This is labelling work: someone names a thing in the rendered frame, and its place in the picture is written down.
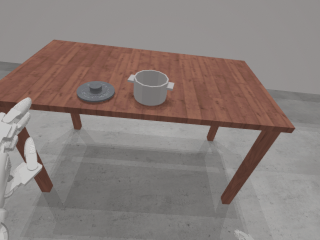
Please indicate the knob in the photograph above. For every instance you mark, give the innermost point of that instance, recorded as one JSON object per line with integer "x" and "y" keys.
{"x": 95, "y": 87}

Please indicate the left robot hand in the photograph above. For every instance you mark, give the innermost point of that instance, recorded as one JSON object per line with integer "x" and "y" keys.
{"x": 11, "y": 124}

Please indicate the lid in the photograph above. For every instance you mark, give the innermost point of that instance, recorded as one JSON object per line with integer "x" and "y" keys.
{"x": 85, "y": 94}

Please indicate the right robot hand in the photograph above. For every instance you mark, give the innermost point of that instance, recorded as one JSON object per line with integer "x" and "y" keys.
{"x": 241, "y": 235}

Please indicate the table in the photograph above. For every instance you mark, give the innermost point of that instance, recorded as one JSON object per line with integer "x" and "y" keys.
{"x": 209, "y": 91}

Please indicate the pot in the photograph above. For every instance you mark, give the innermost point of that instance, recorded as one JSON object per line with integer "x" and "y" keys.
{"x": 150, "y": 87}

